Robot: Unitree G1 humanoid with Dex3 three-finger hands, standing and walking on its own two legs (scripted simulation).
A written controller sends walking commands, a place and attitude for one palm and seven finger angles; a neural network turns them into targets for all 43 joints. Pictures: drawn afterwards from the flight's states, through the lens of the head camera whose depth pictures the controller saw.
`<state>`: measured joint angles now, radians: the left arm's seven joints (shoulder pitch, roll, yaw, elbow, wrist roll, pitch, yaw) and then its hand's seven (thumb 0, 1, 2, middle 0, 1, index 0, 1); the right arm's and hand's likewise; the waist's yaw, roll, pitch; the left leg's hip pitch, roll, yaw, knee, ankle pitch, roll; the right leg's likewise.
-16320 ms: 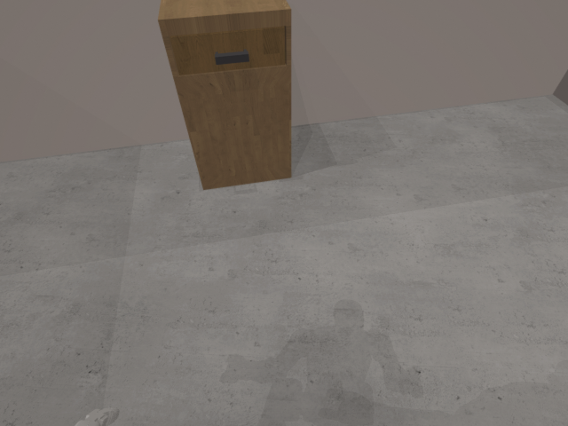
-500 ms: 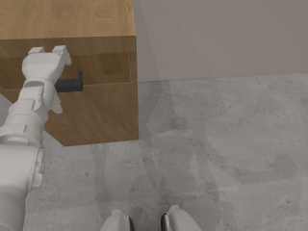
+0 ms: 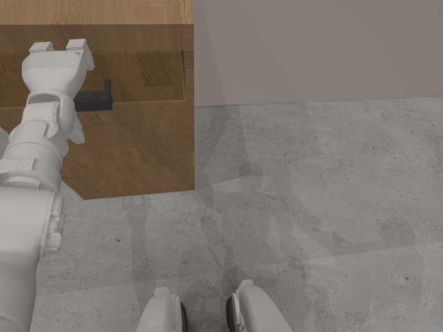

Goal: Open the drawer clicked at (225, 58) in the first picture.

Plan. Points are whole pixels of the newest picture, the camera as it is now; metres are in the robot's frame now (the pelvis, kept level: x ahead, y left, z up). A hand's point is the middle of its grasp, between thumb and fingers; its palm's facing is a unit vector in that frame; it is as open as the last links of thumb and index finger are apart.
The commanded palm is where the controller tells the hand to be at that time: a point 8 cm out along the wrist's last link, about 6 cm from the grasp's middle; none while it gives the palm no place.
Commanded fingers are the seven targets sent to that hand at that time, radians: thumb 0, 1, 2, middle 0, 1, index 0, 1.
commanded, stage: lower the fingers behind the handle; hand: left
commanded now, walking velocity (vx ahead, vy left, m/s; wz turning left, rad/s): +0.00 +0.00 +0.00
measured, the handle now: (79, 92) +0.59 +0.23 +0.00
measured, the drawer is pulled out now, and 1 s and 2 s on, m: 0.00 0.00 0.00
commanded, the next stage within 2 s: close the thumb around the handle in 0.92 s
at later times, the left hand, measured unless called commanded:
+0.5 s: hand (77, 115) +0.55 +0.23 -0.02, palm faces -0.02 -0.04 -1.00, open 13.6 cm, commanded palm +0.54 +0.22 +0.02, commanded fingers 0.00 -0.50 0.30 -0.30 -1.20 -0.30 -1.20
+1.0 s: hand (77, 116) +0.54 +0.23 -0.02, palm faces -0.04 -0.04 -1.00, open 13.7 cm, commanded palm +0.54 +0.22 +0.02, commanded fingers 0.00 -0.50 0.30 -0.30 -1.20 -0.30 -1.20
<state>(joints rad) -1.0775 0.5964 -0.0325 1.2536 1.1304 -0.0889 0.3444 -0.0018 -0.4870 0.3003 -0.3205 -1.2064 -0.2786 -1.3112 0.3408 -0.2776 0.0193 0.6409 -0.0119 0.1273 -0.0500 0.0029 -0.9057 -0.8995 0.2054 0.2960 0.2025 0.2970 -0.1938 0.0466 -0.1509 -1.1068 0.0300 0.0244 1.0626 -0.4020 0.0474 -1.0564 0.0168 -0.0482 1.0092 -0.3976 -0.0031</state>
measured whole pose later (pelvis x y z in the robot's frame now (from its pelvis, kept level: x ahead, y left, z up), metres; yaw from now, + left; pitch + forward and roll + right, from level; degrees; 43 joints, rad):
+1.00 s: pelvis +0.00 +0.00 -0.03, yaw -1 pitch +30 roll -4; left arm -1.01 0.63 0.02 1.19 1.14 -0.13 0.36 0.00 -0.49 0.30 -0.32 -1.21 -0.31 -1.25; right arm 0.34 -0.26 0.01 0.67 -0.03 0.10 -0.04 0.00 -0.91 -0.90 0.21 0.30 0.20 0.30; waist -0.19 0.06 -0.16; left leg -1.26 0.04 0.00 1.21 -0.47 0.05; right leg -1.20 0.03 -0.07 1.14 -0.46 -0.01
